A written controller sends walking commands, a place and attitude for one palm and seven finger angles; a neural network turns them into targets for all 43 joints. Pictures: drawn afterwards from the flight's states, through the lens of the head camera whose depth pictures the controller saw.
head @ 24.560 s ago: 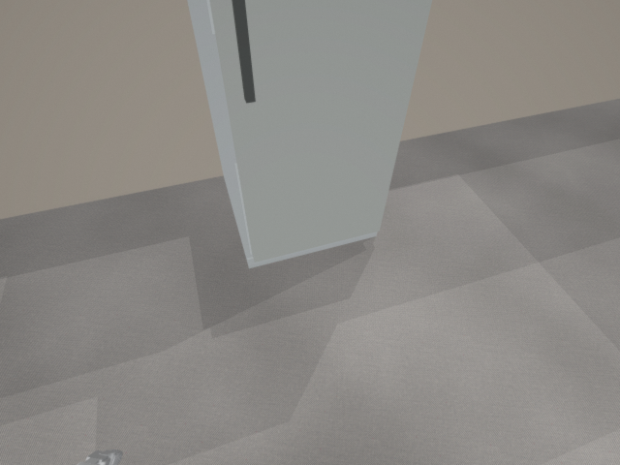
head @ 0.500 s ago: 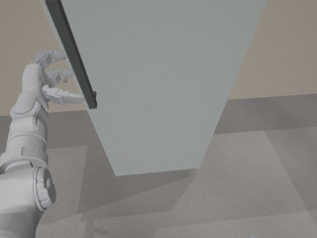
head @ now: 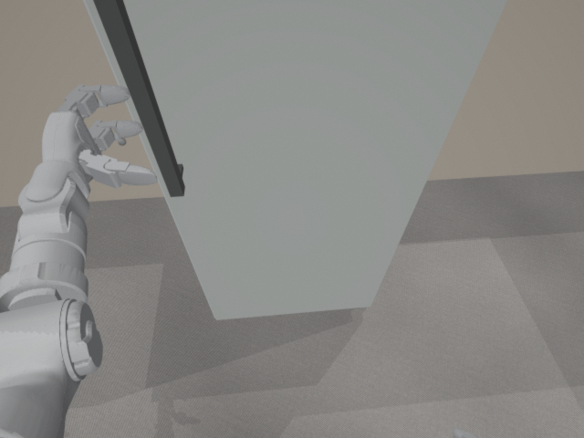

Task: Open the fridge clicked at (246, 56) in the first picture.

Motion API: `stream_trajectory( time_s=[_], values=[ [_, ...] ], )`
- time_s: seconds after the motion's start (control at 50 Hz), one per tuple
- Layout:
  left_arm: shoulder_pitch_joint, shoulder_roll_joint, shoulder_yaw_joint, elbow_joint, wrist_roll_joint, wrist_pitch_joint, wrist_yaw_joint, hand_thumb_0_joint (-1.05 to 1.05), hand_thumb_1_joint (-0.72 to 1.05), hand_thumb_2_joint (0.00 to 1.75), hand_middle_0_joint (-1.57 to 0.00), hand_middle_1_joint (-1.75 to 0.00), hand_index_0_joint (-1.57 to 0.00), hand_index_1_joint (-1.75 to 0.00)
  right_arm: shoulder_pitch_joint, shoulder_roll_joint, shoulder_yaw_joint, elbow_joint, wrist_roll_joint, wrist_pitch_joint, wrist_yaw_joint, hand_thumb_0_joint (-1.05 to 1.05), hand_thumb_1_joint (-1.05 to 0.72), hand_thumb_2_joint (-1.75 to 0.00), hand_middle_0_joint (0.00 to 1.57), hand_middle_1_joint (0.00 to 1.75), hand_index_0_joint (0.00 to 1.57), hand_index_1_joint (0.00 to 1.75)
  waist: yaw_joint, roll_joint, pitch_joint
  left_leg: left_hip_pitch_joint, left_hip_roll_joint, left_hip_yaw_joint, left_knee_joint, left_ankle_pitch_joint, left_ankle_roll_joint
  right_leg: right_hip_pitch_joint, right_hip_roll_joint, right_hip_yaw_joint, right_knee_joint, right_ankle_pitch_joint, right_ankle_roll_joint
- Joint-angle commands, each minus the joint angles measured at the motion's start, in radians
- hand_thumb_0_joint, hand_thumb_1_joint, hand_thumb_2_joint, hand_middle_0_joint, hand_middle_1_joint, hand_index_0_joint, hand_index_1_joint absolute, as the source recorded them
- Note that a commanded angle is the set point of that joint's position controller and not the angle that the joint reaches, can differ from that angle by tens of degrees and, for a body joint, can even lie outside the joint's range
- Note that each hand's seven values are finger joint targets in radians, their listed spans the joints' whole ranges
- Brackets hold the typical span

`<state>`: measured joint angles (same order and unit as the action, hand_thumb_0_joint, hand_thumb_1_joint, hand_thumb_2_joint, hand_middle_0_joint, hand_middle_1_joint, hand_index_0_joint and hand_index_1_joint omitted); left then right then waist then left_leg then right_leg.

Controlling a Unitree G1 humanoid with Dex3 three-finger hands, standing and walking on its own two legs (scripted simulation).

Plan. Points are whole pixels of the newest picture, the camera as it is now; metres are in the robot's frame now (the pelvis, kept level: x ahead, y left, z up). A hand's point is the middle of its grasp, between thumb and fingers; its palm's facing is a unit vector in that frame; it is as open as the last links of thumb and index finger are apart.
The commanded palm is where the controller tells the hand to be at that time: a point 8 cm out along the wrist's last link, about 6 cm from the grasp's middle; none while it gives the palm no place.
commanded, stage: move the hooked fingers beside the handle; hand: left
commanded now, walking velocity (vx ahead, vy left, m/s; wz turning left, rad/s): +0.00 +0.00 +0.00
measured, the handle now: (152, 106) +0.52 +0.20 +0.18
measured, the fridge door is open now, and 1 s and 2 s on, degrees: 0 0 0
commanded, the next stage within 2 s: feel for the door with the fingertips in 1.30 s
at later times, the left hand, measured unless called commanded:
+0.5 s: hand (107, 145) +0.45 +0.24 +0.17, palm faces +0.10 -1.00 +0.00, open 14.0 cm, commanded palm +0.42 +0.29 +0.16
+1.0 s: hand (103, 139) +0.46 +0.25 +0.16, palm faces +0.08 -1.00 +0.01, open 14.0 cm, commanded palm +0.43 +0.31 +0.16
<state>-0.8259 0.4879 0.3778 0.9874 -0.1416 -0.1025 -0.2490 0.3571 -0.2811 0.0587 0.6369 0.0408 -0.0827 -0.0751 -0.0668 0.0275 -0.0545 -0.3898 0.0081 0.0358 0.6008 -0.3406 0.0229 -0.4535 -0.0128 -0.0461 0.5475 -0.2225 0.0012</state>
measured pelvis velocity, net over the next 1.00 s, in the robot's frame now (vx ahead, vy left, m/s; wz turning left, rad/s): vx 0.00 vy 0.00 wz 0.00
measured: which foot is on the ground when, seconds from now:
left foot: down 0.00-1.00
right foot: down 0.00-1.00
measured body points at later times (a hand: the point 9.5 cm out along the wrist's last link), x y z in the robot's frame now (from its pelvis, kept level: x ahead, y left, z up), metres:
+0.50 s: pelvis +0.00 +0.00 +0.00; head +0.04 -0.01 +0.45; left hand +0.43 +0.29 +0.17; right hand +0.10 -0.27 -0.11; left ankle -0.03 +0.10 -0.73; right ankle +0.03 -0.12 -0.73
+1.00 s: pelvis +0.00 +0.00 +0.00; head +0.06 +0.00 +0.44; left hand +0.45 +0.31 +0.17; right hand +0.05 -0.28 -0.11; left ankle -0.03 +0.10 -0.73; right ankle +0.03 -0.12 -0.73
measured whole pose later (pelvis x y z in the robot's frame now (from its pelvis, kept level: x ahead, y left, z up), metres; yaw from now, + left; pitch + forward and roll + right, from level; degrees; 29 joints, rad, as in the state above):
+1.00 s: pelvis +0.00 +0.00 +0.00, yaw +0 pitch +9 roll -1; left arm -0.87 0.60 0.43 1.09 -0.15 -0.13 -0.35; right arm 0.39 -0.30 0.06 0.65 0.04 -0.06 -0.08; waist -0.09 0.02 -0.05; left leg -0.44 0.02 0.03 0.63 -0.35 0.02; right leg -0.50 0.00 -0.05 0.56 -0.23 0.00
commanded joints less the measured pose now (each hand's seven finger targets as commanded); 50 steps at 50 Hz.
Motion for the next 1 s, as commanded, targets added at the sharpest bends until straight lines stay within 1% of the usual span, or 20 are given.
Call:
stream_trajectory(
  time_s=[0.0,0.1,0.14,0.22,0.26,0.34,0.42,0.44,0.48,0.52,0.54,0.58,0.6,0.64,0.7,0.78,0.82,0.84,0.96,0.98],
  values=[
    [-0.441,0.269,0.041,-0.273,-0.026,-0.083,-0.012,0.00,-0.50,0.30,-0.30,-1.20,-0.30,-1.20,0.037,-0.151,-0.067,-0.097,-0.002,-0.034,-0.013,0.00,-0.90,-0.90,0.20,0.30,0.20,0.30,0.016,0.050,-0.375,0.127,0.012,-0.056,-0.075,0.395,-0.008,0.230,0.018,0.018,-0.015,0.312,-0.035],
    [-0.391,0.263,0.043,-0.290,-0.032,-0.044,-0.020,0.00,-0.50,0.30,-0.30,-1.20,-0.30,-1.20,0.028,-0.153,-0.068,-0.105,0.002,-0.024,-0.012,0.00,-0.90,-0.90,0.20,0.30,0.20,0.30,0.020,0.032,-0.329,0.102,0.013,-0.052,-0.088,0.375,-0.005,0.233,0.017,0.011,-0.025,0.304,-0.034],
    [-0.374,0.299,0.078,-0.319,-0.037,-0.041,-0.015,0.00,-0.50,0.30,-0.30,-1.20,-0.30,-1.20,0.026,-0.155,-0.069,-0.107,0.000,-0.022,-0.013,0.00,-0.90,-0.90,0.20,0.30,0.20,0.30,0.030,0.038,-0.345,0.112,0.012,-0.050,-0.087,0.397,-0.003,0.255,0.016,0.015,-0.025,0.324,-0.035],
    [-0.391,0.287,0.054,-0.324,-0.034,-0.036,-0.023,0.00,-0.50,0.30,-0.30,-1.20,-0.30,-1.20,0.026,-0.155,-0.071,-0.105,0.003,-0.018,-0.018,0.00,-0.90,-0.90,0.20,0.30,0.20,0.30,0.012,0.021,-0.327,0.111,0.012,-0.045,-0.085,0.368,0.004,0.246,0.015,0.017,-0.031,0.314,-0.033],
    [-0.441,0.277,0.030,-0.331,-0.034,-0.038,-0.033,0.00,-0.50,0.30,-0.30,-1.20,-0.30,-1.20,0.020,-0.153,-0.066,-0.098,0.004,-0.018,-0.022,0.00,-0.90,-0.90,0.20,0.30,0.20,0.30,-0.002,0.071,-0.312,0.120,0.009,-0.049,-0.088,0.353,-0.001,0.223,0.014,0.019,-0.036,0.298,-0.034],
    [-0.426,0.268,0.032,-0.348,-0.048,-0.045,-0.040,0.00,-0.50,0.30,-0.30,-1.20,-0.30,-1.20,0.018,-0.152,-0.069,-0.099,0.003,-0.025,-0.024,0.00,-0.90,-0.90,0.20,0.30,0.20,0.30,0.009,0.068,-0.363,0.152,0.008,-0.055,-0.082,0.377,-0.004,0.234,0.015,0.015,-0.031,0.305,-0.036],
    [-0.393,0.314,0.062,-0.247,-0.038,-0.022,-0.039,0.00,-0.50,0.30,-0.30,-1.20,-0.30,-1.20,0.023,-0.162,-0.063,-0.092,0.004,-0.018,-0.025,0.00,-0.90,-0.90,0.20,0.30,0.20,0.30,0.009,0.006,-0.290,0.082,0.006,-0.054,-0.090,0.318,0.001,0.228,0.010,0.012,-0.035,0.276,-0.034],
    [-0.404,0.293,0.040,-0.243,-0.034,-0.021,-0.042,0.00,-0.50,0.30,-0.30,-1.20,-0.30,-1.20,0.015,-0.158,-0.060,-0.096,0.004,-0.018,-0.023,0.00,-0.90,-0.90,0.20,0.30,0.20,0.30,0.006,0.035,-0.279,0.076,0.004,-0.053,-0.091,0.313,0.001,0.218,0.008,0.014,-0.033,0.275,-0.034],
    [-0.432,0.321,0.053,-0.261,-0.027,-0.032,-0.042,0.00,-0.50,0.30,-0.30,-1.20,-0.30,-1.20,0.019,-0.160,-0.063,-0.099,0.003,-0.018,-0.023,0.00,-0.90,-0.90,0.20,0.30,0.20,0.30,0.005,0.035,-0.315,0.092,0.003,-0.052,-0.082,0.319,0.003,0.224,0.009,0.020,-0.031,0.282,-0.033],
    [-0.447,0.286,0.023,-0.320,-0.035,-0.052,-0.050,0.00,-0.50,0.30,-0.30,-1.20,-0.30,-1.20,0.016,-0.154,-0.064,-0.113,0.002,-0.019,-0.022,0.00,-0.90,-0.90,0.20,0.30,0.20,0.30,0.007,0.072,-0.365,0.129,0.003,-0.051,-0.073,0.360,0.001,0.238,0.010,0.022,-0.023,0.308,-0.037],
    [-0.438,0.311,0.049,-0.306,-0.041,-0.056,-0.051,0.00,-0.50,0.30,-0.30,-1.20,-0.30,-1.20,0.016,-0.156,-0.066,-0.107,0.003,-0.020,-0.023,0.00,-0.90,-0.90,0.20,0.30,0.20,0.30,0.006,0.041,-0.363,0.121,0.006,-0.054,-0.074,0.347,0.001,0.240,0.012,0.021,-0.026,0.304,-0.034],
    [-0.437,0.297,0.040,-0.259,-0.049,-0.049,-0.058,0.00,-0.50,0.30,-0.30,-1.20,-0.30,-1.20,0.017,-0.158,-0.061,-0.103,0.007,-0.020,-0.025,0.00,-0.90,-0.90,0.20,0.30,0.20,0.30,-0.002,0.011,-0.317,0.093,0.006,-0.056,-0.081,0.317,0.002,0.224,0.013,0.017,-0.030,0.286,-0.033],
    [-0.445,0.302,0.045,-0.243,-0.048,-0.045,-0.059,0.00,-0.50,0.30,-0.30,-1.20,-0.30,-1.20,0.017,-0.159,-0.061,-0.100,0.005,-0.021,-0.025,0.00,-0.90,-0.90,0.20,0.30,0.20,0.30,-0.001,0.031,-0.312,0.088,0.004,-0.051,-0.082,0.300,0.003,0.219,0.011,0.020,-0.032,0.276,-0.032],
    [-0.432,0.339,0.067,-0.222,-0.037,-0.041,-0.057,0.00,-0.50,0.30,-0.30,-1.20,-0.30,-1.20,0.022,-0.161,-0.061,-0.099,0.004,-0.019,-0.024,0.00,-0.90,-0.90,0.20,0.30,0.20,0.30,0.006,0.039,-0.317,0.069,0.001,-0.050,-0.080,0.287,0.005,0.226,0.007,0.025,-0.030,0.268,-0.031],
    [-0.463,0.357,0.066,-0.164,-0.025,-0.043,-0.060,0.00,-0.50,0.30,-0.30,-1.20,-0.30,-1.20,0.032,-0.166,-0.058,-0.092,0.004,-0.018,-0.025,0.00,-0.90,-0.90,0.20,0.30,0.20,0.30,-0.008,0.013,-0.274,0.031,0.003,-0.051,-0.079,0.239,0.007,0.201,0.006,0.027,-0.034,0.230,-0.028],
    [-0.531,0.380,0.059,-0.183,-0.019,-0.086,-0.078,0.00,-0.50,0.30,-0.30,-1.20,-0.30,-1.20,0.048,-0.167,-0.059,-0.094,0.000,-0.020,-0.026,0.00,-0.90,-0.90,0.20,0.30,0.20,0.30,-0.016,0.060,-0.350,0.048,0.001,-0.051,-0.065,0.255,0.006,0.213,0.007,0.036,-0.020,0.244,-0.029],
    [-0.526,0.411,0.079,-0.149,-0.024,-0.098,-0.088,0.00,-0.50,0.30,-0.30,-1.20,-0.30,-1.20,0.062,-0.173,-0.060,-0.086,0.000,-0.017,-0.028,0.00,-0.90,-0.90,0.20,0.30,0.20,0.30,-0.020,0.044,-0.344,0.034,0.004,-0.052,-0.057,0.258,0.007,0.215,0.008,0.035,-0.017,0.247,-0.029],
    [-0.541,0.388,0.060,-0.145,-0.028,-0.101,-0.097,0.00,-0.50,0.30,-0.30,-1.20,-0.30,-1.20,0.061,-0.169,-0.059,-0.083,0.000,-0.018,-0.027,0.00,-0.90,-0.90,0.20,0.30,0.20,0.30,-0.027,0.058,-0.346,0.039,0.004,-0.053,-0.057,0.254,0.006,0.205,0.009,0.035,-0.019,0.247,-0.026],
    [-0.475,0.424,0.099,-0.119,-0.031,-0.090,-0.114,0.00,-0.50,0.30,-0.30,-1.20,-0.30,-1.20,0.085,-0.178,-0.065,-0.086,-0.002,-0.010,-0.020,0.00,-0.90,-0.90,0.20,0.30,0.20,0.30,-0.004,0.070,-0.373,0.022,0.004,-0.050,-0.049,0.302,0.004,0.221,0.012,0.032,-0.003,0.291,-0.028],
    [-0.456,0.428,0.104,-0.107,-0.028,-0.086,-0.114,0.00,-0.50,0.30,-0.30,-1.20,-0.30,-1.20,0.090,-0.179,-0.066,-0.087,-0.003,-0.007,-0.018,0.00,-0.90,-0.90,0.20,0.30,0.20,0.30,-0.007,0.045,-0.365,0.016,0.006,-0.050,-0.048,0.309,0.005,0.220,0.014,0.028,-0.002,0.297,-0.027]
  ],
)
